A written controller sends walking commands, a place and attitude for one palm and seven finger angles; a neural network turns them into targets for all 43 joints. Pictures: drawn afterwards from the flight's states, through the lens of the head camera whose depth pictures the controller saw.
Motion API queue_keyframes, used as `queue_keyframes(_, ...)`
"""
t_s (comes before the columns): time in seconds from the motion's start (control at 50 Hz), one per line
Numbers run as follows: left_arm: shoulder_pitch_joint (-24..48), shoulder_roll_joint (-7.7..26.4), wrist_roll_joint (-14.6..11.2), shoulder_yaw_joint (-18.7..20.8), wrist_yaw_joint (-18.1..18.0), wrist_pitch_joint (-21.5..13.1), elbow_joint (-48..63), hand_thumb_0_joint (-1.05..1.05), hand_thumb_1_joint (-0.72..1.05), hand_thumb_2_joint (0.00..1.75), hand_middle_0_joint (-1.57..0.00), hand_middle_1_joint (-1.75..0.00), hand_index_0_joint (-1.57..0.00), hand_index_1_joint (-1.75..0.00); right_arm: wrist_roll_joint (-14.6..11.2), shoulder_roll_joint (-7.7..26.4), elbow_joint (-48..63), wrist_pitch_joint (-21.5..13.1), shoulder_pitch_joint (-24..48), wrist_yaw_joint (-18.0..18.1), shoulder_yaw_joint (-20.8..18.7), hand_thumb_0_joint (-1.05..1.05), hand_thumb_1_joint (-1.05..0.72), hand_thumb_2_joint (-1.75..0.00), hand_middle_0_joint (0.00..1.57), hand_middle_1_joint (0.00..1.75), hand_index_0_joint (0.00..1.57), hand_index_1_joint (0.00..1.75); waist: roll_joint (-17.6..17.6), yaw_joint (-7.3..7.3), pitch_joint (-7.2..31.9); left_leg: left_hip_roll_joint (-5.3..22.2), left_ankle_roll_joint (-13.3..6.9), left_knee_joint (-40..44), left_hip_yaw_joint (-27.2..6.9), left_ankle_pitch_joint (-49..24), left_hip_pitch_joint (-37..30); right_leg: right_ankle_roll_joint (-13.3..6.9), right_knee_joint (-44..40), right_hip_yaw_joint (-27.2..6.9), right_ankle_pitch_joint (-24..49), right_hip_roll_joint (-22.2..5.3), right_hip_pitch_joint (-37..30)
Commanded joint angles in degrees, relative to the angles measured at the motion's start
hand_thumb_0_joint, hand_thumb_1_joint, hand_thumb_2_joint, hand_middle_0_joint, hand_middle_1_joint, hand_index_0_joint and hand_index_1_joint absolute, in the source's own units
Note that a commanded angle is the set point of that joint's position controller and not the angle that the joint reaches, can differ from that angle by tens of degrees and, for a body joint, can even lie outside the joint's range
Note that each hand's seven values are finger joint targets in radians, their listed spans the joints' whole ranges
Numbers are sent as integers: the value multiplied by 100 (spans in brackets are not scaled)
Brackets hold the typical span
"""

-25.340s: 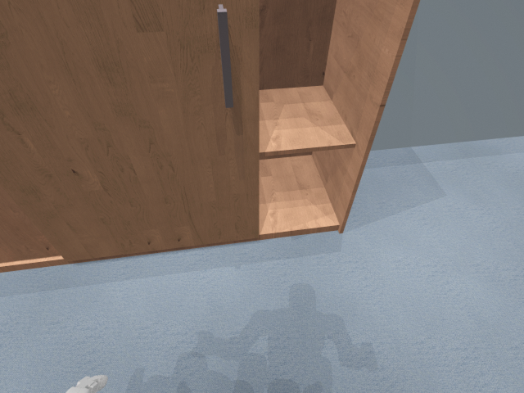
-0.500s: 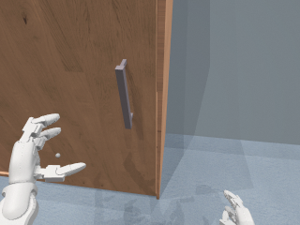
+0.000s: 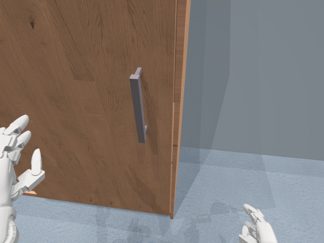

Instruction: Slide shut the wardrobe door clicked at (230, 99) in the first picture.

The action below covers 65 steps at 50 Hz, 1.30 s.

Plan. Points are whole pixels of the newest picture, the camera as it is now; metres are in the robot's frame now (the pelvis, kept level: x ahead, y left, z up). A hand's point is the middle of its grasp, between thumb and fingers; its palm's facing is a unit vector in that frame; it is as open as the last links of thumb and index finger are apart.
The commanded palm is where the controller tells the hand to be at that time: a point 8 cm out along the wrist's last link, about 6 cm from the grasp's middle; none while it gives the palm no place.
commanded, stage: draw the hand back to the body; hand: left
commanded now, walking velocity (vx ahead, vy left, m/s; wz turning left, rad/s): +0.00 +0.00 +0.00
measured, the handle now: (140, 108) +0.44 +0.13 +0.12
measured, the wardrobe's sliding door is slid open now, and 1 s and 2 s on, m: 0.00 0.00 0.00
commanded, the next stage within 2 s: step back with the hand held close in 0.26 s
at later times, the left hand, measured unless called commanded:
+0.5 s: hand (40, 164) +0.19 +0.26 +0.17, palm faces +0.47 -0.79 -0.39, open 7.5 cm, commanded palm +0.13 +0.29 +0.17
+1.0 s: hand (14, 195) +0.14 +0.28 +0.16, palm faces +0.44 -0.79 -0.44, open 7.5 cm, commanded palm +0.08 +0.32 +0.17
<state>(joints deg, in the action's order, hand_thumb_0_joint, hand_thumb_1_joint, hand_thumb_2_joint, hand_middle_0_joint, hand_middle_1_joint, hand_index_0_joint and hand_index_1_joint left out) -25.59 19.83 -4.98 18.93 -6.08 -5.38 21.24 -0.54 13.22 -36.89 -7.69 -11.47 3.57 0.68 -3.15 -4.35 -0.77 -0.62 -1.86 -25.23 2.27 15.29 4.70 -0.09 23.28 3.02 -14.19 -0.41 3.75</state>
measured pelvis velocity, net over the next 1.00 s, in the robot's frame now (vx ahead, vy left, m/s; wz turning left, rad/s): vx -0.07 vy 0.02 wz -0.02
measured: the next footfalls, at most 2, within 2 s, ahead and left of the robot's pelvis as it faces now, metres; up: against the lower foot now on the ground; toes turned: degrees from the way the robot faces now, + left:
right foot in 1.44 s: -0.19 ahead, -0.11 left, +0.00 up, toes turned +0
left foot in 1.78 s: -0.09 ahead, +0.09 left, +0.00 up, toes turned -4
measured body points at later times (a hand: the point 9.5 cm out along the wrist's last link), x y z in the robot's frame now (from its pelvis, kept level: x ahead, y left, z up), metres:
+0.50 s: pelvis -0.01 -0.01 +0.00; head -0.02 -0.02 +0.45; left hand +0.16 +0.30 +0.19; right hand +0.18 -0.23 -0.08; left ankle -0.01 +0.09 -0.74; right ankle -0.01 -0.12 -0.74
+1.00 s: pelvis -0.07 +0.02 -0.01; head -0.06 +0.03 +0.43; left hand +0.11 +0.32 +0.18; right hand +0.11 -0.22 -0.08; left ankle -0.01 +0.09 -0.74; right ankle -0.01 -0.12 -0.74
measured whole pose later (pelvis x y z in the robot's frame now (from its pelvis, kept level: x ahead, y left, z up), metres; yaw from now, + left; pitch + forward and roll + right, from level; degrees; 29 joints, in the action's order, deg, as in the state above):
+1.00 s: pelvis -0.07 +0.02 -0.01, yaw -1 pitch -1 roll -1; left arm -28.8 22.9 -2.0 24.6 -7.9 -12.5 27.5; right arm -0.1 11.8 -31.7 -3.9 -12.1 4.2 0.2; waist 0.5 -1.2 -1.2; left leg -0.8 -3.9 -34.5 3.8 13.6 20.6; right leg 1.2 31.9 1.7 -11.6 -1.1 19.6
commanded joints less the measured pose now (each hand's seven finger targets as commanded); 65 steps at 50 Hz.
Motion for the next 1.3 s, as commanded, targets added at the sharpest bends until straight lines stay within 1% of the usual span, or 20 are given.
queue_keyframes(0.0, 704, 982, 34, 482, -76, -309, 1184, 0, 90, 90, -20, -30, -20, -30, 25, 615, 901, -314, 746, 38, -213, 0, -90, -90, 20, 30, 20, 30, 35, 57, 264, 272, 73, 453, -355, -1192, 72, -132, -315, -173, 872, -23, 210)
queue_keyframes(0.18, 644, 1070, 42, 580, -103, -290, 1416, 0, 90, 90, -20, -30, -20, -30, 49, 550, 893, -316, 792, 42, -180, 0, -90, -90, 20, 30, 20, 30, -328, 10, 351, 246, 118, 411, -333, -1460, 36, -153, -299, -185, 1131, -35, 70)
queue_keyframes(0.34, 531, 1022, 6, 586, -64, -275, 1081, 0, 90, 90, -20, -30, -20, -30, 37, 558, 903, -264, 800, 52, -191, 0, -90, -90, 20, 30, 20, 30, 81, 6, 137, 248, 72, 449, -284, -1148, 106, -127, -430, -190, 874, -32, 166)
queue_keyframes(0.36, 862, 1201, 5, 729, -93, -293, 1189, 0, 90, 90, -20, -30, -20, -30, 32, 575, 883, -251, 817, 63, -198, 0, -90, -90, 20, 30, 20, 30, 28, 28, 201, 239, 65, 454, -286, -1126, 97, -131, -441, -225, 863, -32, 139)
queue_keyframes(0.38, 1899, 2115, 59, 1568, -156, -640, 1863, 0, 90, 90, -20, -30, -20, -30, 14, 665, 1124, -187, 743, 38, -180, 0, -90, -90, 20, 30, 20, 30, 111, 203, -222, 308, -71, 308, -367, -542, 600, -109, -805, -897, 1052, -325, 663)
queue_keyframes(0.42, 828, 1334, 119, 955, -91, -671, 1082, 0, 90, 90, -20, -30, -20, -30, 77, 543, 950, -84, 735, 31, -177, 0, -90, -90, 20, 30, 20, 30, 539, 268, -200, 250, -102, 47, -360, -530, 379, -136, -961, -1064, 1118, -533, 981)
queue_keyframes(0.5, 94, 1021, 166, 695, -87, -713, 1120, 0, 90, 90, -20, -30, -20, -30, 95, 635, 1109, 80, 635, -5, -257, 0, -90, -90, 20, 30, 20, 30, 161, 260, 501, 367, -75, 9, -303, -1207, 310, -95, -540, -867, 1743, -584, 684)
queue_keyframes(0.56, -272, 1174, 166, 880, -141, -732, 1354, 0, 90, 90, -20, -30, -20, -30, 70, 651, 1218, 201, 600, 16, -311, 0, -90, -90, 20, 30, 20, 30, 102, 248, 997, 511, -65, 45, -335, -1778, 319, -39, -179, -687, 2089, -514, 431)
queue_keyframes(0.62, -364, 1449, 161, 1174, -200, -783, 1740, 0, 90, 90, -20, -30, -20, -30, 49, 625, 1358, 314, 607, 51, -351, 0, -90, -90, 20, 30, 20, 30, 401, 256, 1236, 581, -74, -8, -414, -2084, 469, -18, 67, -646, 2333, -455, 302)
queue_keyframes(0.66, -437, 1585, 145, 1318, -239, -812, 1935, 0, 90, 90, -20, -30, -20, -30, 41, 596, 1407, 355, 641, 97, -351, 0, -90, -90, 20, 30, 20, 30, 288, 252, 1270, 623, -86, 25, -504, -2177, 608, -9, 241, -611, 2364, -418, 262)
queue_keyframes(0.78, -434, 1462, 181, 1283, -271, -896, 2062, 0, 90, 90, -20, -30, -20, -30, 76, 646, 1446, 273, 581, 135, -349, 0, -90, -90, 20, 30, 20, 30, -537, 227, 835, 911, -217, 490, -787, -1258, 1736, 36, 858, -503, 1396, -139, 115)
queue_keyframes(0.84, -392, 1329, 232, 1224, -264, -926, 1792, 0, 90, 90, -20, -30, -20, -30, 81, 694, 1397, 179, 495, 130, -367, 0, -90, -90, 20, 30, 20, 30, -534, 268, 538, 977, -292, 702, -904, 121, 2550, 19, 1036, -558, 994, -108, -31)
queue_keyframes(0.92, -83, 1225, 318, 1143, -267, -1006, 1631, 0, 90, 90, -20, -30, -20, -30, 57, 695, 1343, 72, 385, 112, -364, 0, -90, -90, 20, 30, 20, 30, -67, 348, 267, 909, -365, 634, -968, 1622, 3240, -3, 933, -780, 371, -193, 52)
queue_keyframes(1.02, 326, 1278, 387, 1036, -321, -1160, 2001, 0, 90, 90, -20, -30, -20, -30, 100, 695, 1262, -60, 291, 93, -378, 0, -90, -90, 20, 30, 20, 30, 505, 431, 146, 446, -188, -402, -828, 1778, 2212, -276, -325, -1347, -1578, -621, 1737)
queue_keyframes(1.06, 361, 1387, 365, 1068, -387, -1205, 2214, 0, 90, 90, -20, -30, -20, -30, 127, 656, 1183, -89, 267, 107, -341, 0, -90, -90, 20, 30, 20, 30, 545, 457, 266, 322, -92, -782, -776, 1361, 1580, -381, -519, -1322, -1777, -791, 2340)
queue_keyframes(1.12, 283, 1460, 353, 1184, -452, -1271, 2468, 0, 90, 90, -20, -30, -20, -30, 139, 677, 1158, -156, 293, 119, -309, 0, -90, -90, 20, 30, 20, 30, -209, 471, 484, 567, -142, 40, -1183, 1262, 1683, -185, 227, -814, -1116, -388, 1981)
queue_keyframes(1.16, 76, 1433, 412, 1363, -432, -1309, 2504, 0, 90, 90, -20, -30, -20, -30, 168, 747, 1185, -218, 390, 168, -340, 0, -90, -90, 20, 30, 20, 30, -1359, 377, 709, 1426, -432, 1525, -2205, 2187, 2994, 68, 2105, -305, -357, 323, 447)
queue_keyframes(1.2, -28, 1444, 444, 1455, -370, -1320, 2279, 0, 90, 90, -20, -30, -20, -30, 208, 662, 1139, -234, 325, 144, -421, 0, -90, -90, 20, 30, 20, 30, -1088, 363, 717, 1742, -615, 1656, -2257, 2139, 3183, 74, 2962, -425, -596, 395, 322)
queue_keyframes(1.24, -258, 1484, 378, 1540, -351, -1329, 2091, 0, 90, 90, -20, -30, -20, -30, 216, 627, 1131, -262, 322, 111, -439, 0, -90, -90, 20, 30, 20, 30, -550, 356, 659, 1670, -658, 1271, -2053, 1164, 2713, 49, 2626, -469, -780, 398, 674)
queue_keyframes(1.28, -546, 1268, 305, 1333, -317, -1348, 1966, 0, 90, 90, -20, -30, -20, -30, 221, 605, 991, -308, 243, 68, -418, 0, -90, -90, 20, 30, 20, 30, -507, 377, 631, 1525, -579, 1084, -1919, 332, 1915, 13, 1791, -383, -1097, 376, 1093)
